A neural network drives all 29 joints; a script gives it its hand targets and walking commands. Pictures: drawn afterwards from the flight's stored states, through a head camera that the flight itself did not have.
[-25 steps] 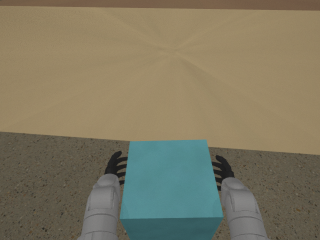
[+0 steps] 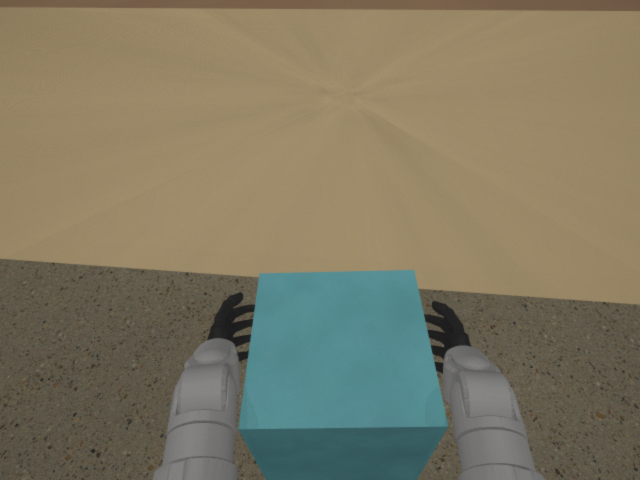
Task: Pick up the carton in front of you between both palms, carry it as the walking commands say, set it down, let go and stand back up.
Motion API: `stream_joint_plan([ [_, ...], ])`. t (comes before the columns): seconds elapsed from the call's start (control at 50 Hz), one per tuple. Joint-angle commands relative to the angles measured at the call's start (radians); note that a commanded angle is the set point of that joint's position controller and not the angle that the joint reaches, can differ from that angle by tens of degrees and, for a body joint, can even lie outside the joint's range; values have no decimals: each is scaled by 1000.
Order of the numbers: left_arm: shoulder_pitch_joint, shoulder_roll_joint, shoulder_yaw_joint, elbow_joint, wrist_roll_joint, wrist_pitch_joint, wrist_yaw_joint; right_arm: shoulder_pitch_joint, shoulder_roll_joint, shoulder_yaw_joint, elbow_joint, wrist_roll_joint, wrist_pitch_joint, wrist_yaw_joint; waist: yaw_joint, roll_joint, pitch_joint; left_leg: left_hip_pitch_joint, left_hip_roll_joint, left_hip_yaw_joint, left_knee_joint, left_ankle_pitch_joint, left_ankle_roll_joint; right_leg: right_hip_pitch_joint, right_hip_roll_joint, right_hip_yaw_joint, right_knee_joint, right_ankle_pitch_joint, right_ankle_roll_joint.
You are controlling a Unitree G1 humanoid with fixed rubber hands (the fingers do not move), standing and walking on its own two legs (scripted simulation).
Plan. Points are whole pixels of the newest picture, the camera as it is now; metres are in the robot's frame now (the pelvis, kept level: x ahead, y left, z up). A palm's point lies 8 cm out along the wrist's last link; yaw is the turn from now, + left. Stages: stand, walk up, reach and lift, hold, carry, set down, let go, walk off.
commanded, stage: reach and lift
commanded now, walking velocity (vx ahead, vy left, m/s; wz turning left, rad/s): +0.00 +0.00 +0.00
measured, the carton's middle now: (338, 382) +0.29 +0.00 -0.04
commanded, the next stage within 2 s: hold in 0.42 s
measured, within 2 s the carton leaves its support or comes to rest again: neither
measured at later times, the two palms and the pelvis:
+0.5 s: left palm (219, 346) +0.29 +0.15 +0.05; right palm (458, 353) +0.29 -0.15 +0.04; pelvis +0.01 +0.00 +0.00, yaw +0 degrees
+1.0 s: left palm (218, 345) +0.29 +0.15 +0.06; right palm (462, 354) +0.28 -0.15 +0.05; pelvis +0.00 +0.00 +0.00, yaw +0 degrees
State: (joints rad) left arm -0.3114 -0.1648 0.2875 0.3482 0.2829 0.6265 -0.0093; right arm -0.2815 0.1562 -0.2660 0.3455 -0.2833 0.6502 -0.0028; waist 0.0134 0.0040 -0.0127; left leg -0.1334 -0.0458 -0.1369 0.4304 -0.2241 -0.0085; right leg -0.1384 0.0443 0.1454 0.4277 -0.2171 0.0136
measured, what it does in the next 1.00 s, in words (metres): stands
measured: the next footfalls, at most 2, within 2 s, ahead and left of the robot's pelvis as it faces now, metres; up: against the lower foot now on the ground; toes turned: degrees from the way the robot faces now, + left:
right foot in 1.64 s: +0.31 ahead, -0.11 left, +0.00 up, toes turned -10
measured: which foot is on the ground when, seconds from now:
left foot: down 0.00-1.00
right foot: down 0.00-1.00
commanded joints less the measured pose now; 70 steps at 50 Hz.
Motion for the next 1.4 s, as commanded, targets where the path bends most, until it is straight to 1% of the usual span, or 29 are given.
stream_joint_plan([
  [0.0,-428,-974,-554,50,-231,6,-244,-569,929,557,-52,257,-41,247,-3,-11,-243,72,-47,72,-59,195,-13,67,47,-71,-71,150,2],
  [0.06,-401,-962,-563,14,-234,13,-244,-523,934,563,-71,258,-31,245,-11,-14,-248,92,-48,70,-63,237,-14,65,47,-68,-77,201,5],
  [0.08,-389,-962,-559,21,-235,16,-244,-523,923,568,-81,262,-28,241,-2,12,-254,89,-52,68,-64,251,-18,92,44,-65,-77,212,4],
  [0.12,-369,-951,-571,-3,-232,21,-242,-519,924,575,-109,266,-25,240,-1,-2,-249,98,-48,66,-69,261,-16,90,48,-68,-74,228,7],
  [0.18,-356,-953,-576,-16,-247,24,-241,-501,917,577,-114,267,-17,237,-12,-14,-252,105,-45,63,-70,268,-17,100,48,-67,-83,216,4],
  [0.28,-360,-955,-571,-34,-240,40,-239,-518,915,584,-131,270,-1,237,7,-3,-239,89,-46,60,-73,239,-12,106,43,-65,-83,204,4],
  [0.38,-378,-949,-577,-31,-250,51,-240,-518,904,592,-141,272,7,237,-8,1,-227,94,-46,68,-76,227,-13,92,43,-65,-89,193,2],
  [0.5,-365,-944,-644,-139,-291,93,-235,-502,919,650,-223,311,47,228,-5,-7,-252,140,-40,57,-88,273,-16,117,45,-63,-101,226,6],
  [0.56,-357,-921,-621,-121,-273,118,-228,-493,872,616,-205,292,71,226,-16,11,-196,131,-42,57,-104,225,-18,108,46,-66,-110,181,-2],
  [0.7,-413,-929,-583,-78,-254,122,-237,-546,885,591,-164,278,78,243,-4,3,-161,107,-37,62,-104,131,-11,78,42,-74,-115,79,-6],
  [0.96,-442,-945,-579,-56,-254,116,-242,-590,897,599,-160,282,69,241,-2,2,-193,103,-41,70,-92,135,-10,106,37,-71,-106,102,-4],
  [0.98,-455,-930,-596,-95,-270,113,-237,-596,903,612,-192,293,76,238,-6,-52,-186,-25,109,49,-23,-78,5,-24,-133,-37,-66,-94,-20],
  [1.0,-428,-916,-585,-88,-268,121,-232,-590,893,603,-186,302,79,236,-5,-30,-186,-47,97,24,-52,-281,12,-75,-132,1,-101,-340,-31],
  [1.02,-444,-916,-604,-120,-273,123,-228,-598,886,614,-212,308,79,234,-7,-32,-176,-90,94,36,-41,-400,11,-115,-128,10,-113,-483,-39],
  [1.04,-455,-918,-625,-152,-287,126,-222,-610,894,634,-242,329,83,232,-5,-26,-171,-123,99,42,-27,-424,10,-126,-139,11,-103,-501,-47],
  [1.08,-442,-922,-665,-193,-308,148,-210,-627,893,683,-309,348,107,218,-4,-35,-199,-125,107,64,-13,-332,12,-131,-134,-46,-48,-409,-44],
  [1.1,-448,-919,-696,-237,-329,165,-202,-608,892,694,-318,368,128,212,-7,2,-216,-98,122,61,-25,-337,19,-166,-122,-77,-16,-377,-34],
  [1.14,-493,-931,-774,-351,-390,209,-188,-598,884,731,-393,397,172,188,-21,123,-247,-37,200,-51,-118,-406,65,-230,-79,-186,145,-292,-17],
  [1.16,-505,-923,-799,-379,-409,239,-180,-583,877,748,-424,401,199,172,-27,158,-239,-11,253,-128,-158,-443,89,-289,-66,-225,196,-281,-14],
  [1.18,-495,-902,-817,-402,-435,268,-172,-563,860,764,-449,412,227,156,-29,176,-227,-11,286,-159,-179,-438,112,-302,-57,-262,149,-270,-16],
  [1.2,-487,-885,-830,-420,-446,296,-163,-549,844,757,-469,405,257,139,-25,164,-223,-24,279,-115,-145,-391,119,-252,-61,-269,53,-232,-19],
  [1.24,-418,-867,-842,-451,-467,349,-133,-487,818,777,-513,424,312,113,-16,73,-267,-146,196,59,-9,-247,74,-16,-93,-266,-20,-156,-13],
  [1.26,-374,-861,-842,-473,-473,370,-118,-475,808,798,-562,435,337,101,-6,-63,-265,-254,151,148,127,-193,45,89,-176,-145,-71,-196,-35],
  [1.28,-323,-839,-841,-494,-468,391,-103,-460,810,809,-600,451,361,94,5,-236,-265,-429,94,248,314,-167,4,220,-310,44,-89,-76,-95],
  [1.3,-308,-844,-850,-539,-477,414,-85,-464,804,832,-639,479,388,92,12,-247,-227,-538,80,281,308,-267,-11,252,-370,142,-109,6,-159],
  [1.32,-285,-836,-849,-590,-471,436,-68,-447,804,853,-675,509,412,91,14,-208,-200,-541,86,263,249,-296,-3,231,-393,155,-108,82,-194],
  [1.34,-282,-846,-851,-634,-478,461,-56,-409,802,851,-693,522,433,88,5,-155,-208,-462,81,271,149,-249,4,197,-377,93,-75,118,-179],
  [1.36,-272,-856,-861,-679,-485,481,-48,-382,816,856,-714,537,451,85,-3,-128,-242,-313,69,307,39,-138,8,134,-338,-22,-14,106,-136],
  [1.38,-215,-859,-865,-704,-486,498,-44,-351,812,867,-769,541,467,80,-4,-79,-298,-37,66,315,-22,-47,13,-31,-273,-153,73,78,-78],
])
